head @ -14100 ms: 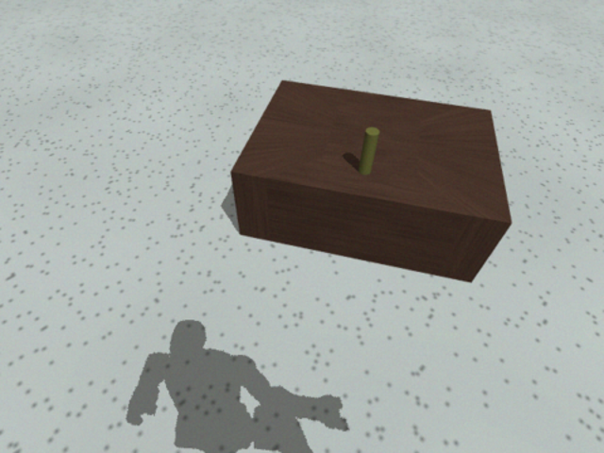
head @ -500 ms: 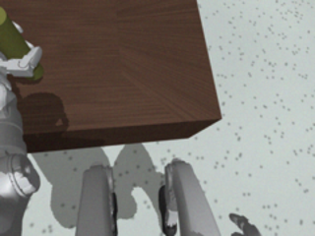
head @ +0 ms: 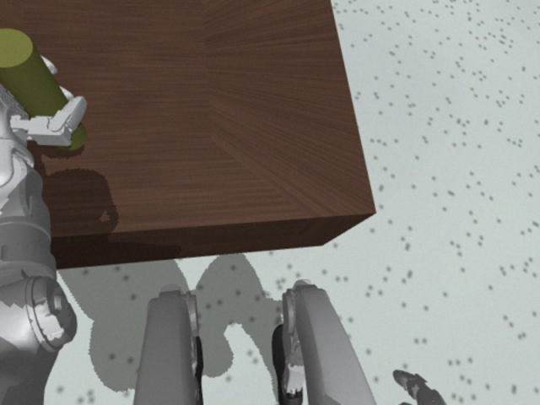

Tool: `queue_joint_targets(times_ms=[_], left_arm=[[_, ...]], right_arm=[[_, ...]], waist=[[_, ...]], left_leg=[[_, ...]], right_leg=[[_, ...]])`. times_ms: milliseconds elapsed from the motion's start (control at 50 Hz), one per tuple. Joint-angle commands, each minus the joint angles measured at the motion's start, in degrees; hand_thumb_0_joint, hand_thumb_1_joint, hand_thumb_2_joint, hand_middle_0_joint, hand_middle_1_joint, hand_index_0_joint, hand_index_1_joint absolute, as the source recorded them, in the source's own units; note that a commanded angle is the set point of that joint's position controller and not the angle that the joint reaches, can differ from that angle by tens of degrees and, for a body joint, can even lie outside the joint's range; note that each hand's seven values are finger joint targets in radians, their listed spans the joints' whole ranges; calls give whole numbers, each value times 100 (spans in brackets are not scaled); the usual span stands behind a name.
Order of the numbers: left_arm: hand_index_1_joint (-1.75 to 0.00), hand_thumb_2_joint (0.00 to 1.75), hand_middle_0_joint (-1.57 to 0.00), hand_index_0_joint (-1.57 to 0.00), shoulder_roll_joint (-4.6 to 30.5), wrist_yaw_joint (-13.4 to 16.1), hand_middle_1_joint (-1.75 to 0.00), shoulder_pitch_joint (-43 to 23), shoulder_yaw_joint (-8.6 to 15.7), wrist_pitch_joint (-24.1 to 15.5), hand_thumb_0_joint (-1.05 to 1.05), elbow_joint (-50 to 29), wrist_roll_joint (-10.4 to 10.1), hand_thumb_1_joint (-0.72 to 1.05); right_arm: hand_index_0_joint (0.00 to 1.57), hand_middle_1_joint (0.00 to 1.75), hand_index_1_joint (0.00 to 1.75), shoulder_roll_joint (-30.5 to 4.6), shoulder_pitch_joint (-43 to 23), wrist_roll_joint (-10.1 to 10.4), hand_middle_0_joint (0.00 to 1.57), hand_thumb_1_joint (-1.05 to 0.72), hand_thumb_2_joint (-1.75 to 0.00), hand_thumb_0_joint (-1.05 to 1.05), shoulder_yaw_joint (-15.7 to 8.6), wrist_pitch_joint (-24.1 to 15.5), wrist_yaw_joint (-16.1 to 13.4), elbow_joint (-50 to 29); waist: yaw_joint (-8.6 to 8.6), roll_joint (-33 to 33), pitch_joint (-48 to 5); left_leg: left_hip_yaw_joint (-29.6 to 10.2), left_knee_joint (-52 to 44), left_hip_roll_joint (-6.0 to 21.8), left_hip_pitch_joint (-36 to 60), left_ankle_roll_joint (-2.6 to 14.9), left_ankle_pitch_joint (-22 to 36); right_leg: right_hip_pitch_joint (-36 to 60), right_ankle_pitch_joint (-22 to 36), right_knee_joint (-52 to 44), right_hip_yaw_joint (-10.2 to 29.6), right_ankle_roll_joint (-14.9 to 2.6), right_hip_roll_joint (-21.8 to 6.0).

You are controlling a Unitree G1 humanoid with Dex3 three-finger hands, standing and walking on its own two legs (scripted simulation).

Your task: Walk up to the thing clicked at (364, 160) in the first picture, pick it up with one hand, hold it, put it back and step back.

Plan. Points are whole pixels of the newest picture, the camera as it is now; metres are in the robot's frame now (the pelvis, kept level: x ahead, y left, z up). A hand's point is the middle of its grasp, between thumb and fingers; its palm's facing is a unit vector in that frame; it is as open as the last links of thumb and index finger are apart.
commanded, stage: lift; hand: left
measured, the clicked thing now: (44, 100) +0.50 +0.26 +0.03
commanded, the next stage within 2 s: hold in 1.46 s
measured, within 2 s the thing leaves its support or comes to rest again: neither
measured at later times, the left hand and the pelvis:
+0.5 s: hand (2, 90) +0.44 +0.24 +0.13, palm faces +0.28 -0.96 -0.01, open 7.7 cm; pelvis +0.02 +0.00 +0.09, yaw +2 degrees
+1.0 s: hand out of the picture +0.40 +0.21 +0.19, palm faces +0.26 -0.97 +0.00, open 7.7 cm; pelvis +0.03 +0.00 +0.15, yaw +4 degrees
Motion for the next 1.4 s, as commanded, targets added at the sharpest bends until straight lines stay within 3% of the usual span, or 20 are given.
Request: queue_joint_targets(times_ms=[0, 40, 100, 160, 220, 260, 300, 340, 360, 400, 440, 460, 560, 620, 800, 820, 1220, 1300, 1340, 1380], left_arm=[[-152, 137, -142, -146, 1388, 54, -155, -2078, 43, -383, 0, -1718, -109, 39], [-152, 137, -141, -146, 977, 35, -155, -1658, -129, -299, 0, -1480, -166, 40], [-153, 139, -142, -146, 1280, 157, -156, -1708, 32, -334, 0, -2071, -155, 39], [-154, 140, -143, -147, 666, 174, -157, -1297, -289, -279, 0, -1855, -208, 41], [-155, 142, -144, -148, 901, 276, -157, -1017, -106, -307, 0, -2295, -222, 41], [-156, 141, -143, -147, 341, 291, -158, -856, -512, -250, 0, -2320, -236, 39], [-155, 141, -143, -146, 398, 371, -156, -506, -393, -208, 0, -2458, -259, 38], [-154, 140, -141, -145, 83, 404, -155, -376, -643, -193, 0, -2603, -286, 37], [-155, 141, -143, -146, 406, 493, -156, -445, -399, -235, 0, -3084, -298, 37], [-156, 142, -144, -147, -77, 515, -157, -156, -765, -170, 0, -2867, -314, 36], [-156, 141, -144, -147, 48, 562, -157, -12, -681, -169, 0, -3126, -319, 34], [-155, 141, -143, -145, -213, 550, -155, 306, -831, -116, 0, -2796, -332, 32], [-153, 139, -142, -145, -511, 575, -154, 665, -1073, -110, 0, -3007, -376, 32], [-153, 137, -144, -146, -327, 617, -153, 534, -974, -209, 0, -3301, -366, 33], [-154, 137, -144, -146, -845, 625, -155, 1254, -1346, -262, 0, -3260, -421, 28], [-153, 137, -143, -146, -633, 662, -154, 1005, -1289, -314, 0, -3767, -397, 29], [-152, 136, -140, -143, -1118, 892, -153, 1844, -1628, -159, 0, -3947, -355, 27], [-152, 137, -139, -142, -980, 919, -153, 1737, -1514, -186, 0, -4236, -398, 29], [-152, 138, -139, -142, -1271, 907, -153, 1961, -1730, -122, 0, -4081, -403, 29], [-152, 137, -139, -142, -1080, 949, -153, 1872, -1549, -122, 0, -4174, -408, 28]], right_arm=[[20, 30, 30, -1101, 949, 38, 20, -91, -90, 0, -415, -65, -93, -239], [20, 30, 30, -1071, 877, 52, 20, -91, -90, 0, -421, -103, -87, -243], [20, 30, 30, -1041, 834, 69, 20, -90, -90, 0, -454, -114, -124, -299], [20, 30, 30, -994, 800, 101, 20, -91, -90, 0, -474, -163, -125, -231], [20, 30, 30, -991, 740, 127, 20, -90, -90, 0, -500, -171, -155, -277], [20, 30, 30, -928, 707, 138, 20, -91, -90, 0, -509, -208, -150, -247], [20, 30, 30, -952, 667, 177, 20, -90, -90, 0, -534, -236, -169, -241], [20, 30, 30, -917, 588, 195, 20, -90, -90, 0, -526, -254, -181, -336], [20, 30, 30, -934, 589, 217, 20, -90, -90, 0, -552, -270, -189, -319], [20, 30, 30, -875, 548, 233, 20, -91, -90, 0, -539, -287, -192, -312], [20, 30, 30, -875, 529, 254, 20, -91, -90, 0, -555, -310, -222, -313], [20, 30, 30, -875, 492, 262, 20, -91, -90, 0, -554, -320, -228, -306], [20, 30, 30, -843, 411, 270, 20, -90, -90, 0, -556, -376, -224, -379], [20, 30, 30, -844, 415, 253, 20, -91, -90, 0, -564, -391, -236, -425], [20, 30, 30, -781, 300, 244, 20, -91, -90, 0, -546, -410, -215, -543], [20, 30, 30, -781, 299, 251, 20, -91, -90, 0, -545, -409, -223, -560], [20, 30, 30, -656, 89, 241, 20, -91, -90, 0, -526, -371, -260, -721], [20, 30, 30, -665, 110, 242, 20, -91, -90, 0, -527, -380, -267, -675], [20, 30, 30, -630, 73, 233, 20, -91, -90, 0, -501, -387, -270, -727], [20, 30, 30, -660, 63, 241, 20, -91, -90, 0, -532, -391, -275, -726]], waist=[[133, 1107, -4000], [77, 984, -3704], [198, 945, -3889], [102, 744, -3532], [332, 761, -3508], [202, 749, -3313], [313, 732, -3061], [266, 649, -2985], [407, 677, -2978], [280, 627, -2725], [331, 535, -2656], [306, 472, -2444], [353, 352, -2038], [394, 440, -2013], [434, 325, -1839], [492, 411, -1833], [528, 69, -1261], [561, 132, -1347], [511, -65, -1278], [557, 45, -1220]], left_leg=[[-164, -1395, -87, 3598, 113, 1872], [-189, -1452, -79, 3606, 105, 1979], [-69, -1611, -105, 3597, 142, 1809], [-100, -1823, -95, 3804, 145, 1774], [-87, -2127, -106, 4097, 113, 1798], [-64, -2280, -113, 4247, 114, 1756], [-109, -2490, -104, 4459, 83, 1877], [-85, -2671, -117, 4578, 79, 1891], [-91, -2829, -119, 4673, 63, 1788], [-83, -3014, -124, 4833, 63, 1701], [-60, -3163, -140, 4962, 61, 1784], [-70, -3259, -135, 5002, 61, 1814], [-19, -3667, -158, 5259, 35, 1793], [24, -3851, -174, 5477, 26, 1821], [76, -4293, -192, 6020, 1, 2054], [97, -4357, -209, 6011, -2, 2004], [262, -4984, -266, 6493, 23, 2092], [256, -5042, -255, 6715, 4, 2296], [267, -5064, -267, 6637, 28, 2356], [286, -5103, -274, 6669, 23, 2361]], right_leg=[[1836, 1659, -1339, 100, -283, 108], [1819, 1739, -1396, 44, -281, 120], [2373, 1764, -1716, 125, -243, 124], [2381, 1742, -1906, 104, -239, 131], [2801, 1743, -2152, 103, -244, 133], [2866, 1767, -2335, 122, -239, 124], [2922, 1795, -2448, 81, -250, 136], [3276, 1905, -2670, 77, -230, 132], [3397, 1814, -2737, 85, -238, 131], [3475, 1782, -2940, 94, -226, 126], [3752, 1888, -3098, 96, -216, 130], [3742, 1917, -3170, 93, -212, 124], [4137, 1958, -3557, 75, -203, 120], [4393, 2014, -3741, 92, -191, 101], [4856, 2212, -4121, 59, -187, 117], [4950, 2199, -4173, 79, -180, 97], [5832, 2407, -4876, 161, -113, 73], [5958, 2547, -4905, 149, -124, 83], [6089, 2669, -4964, 161, -100, 72], [6130, 2661, -5012, 173, -102, 66]])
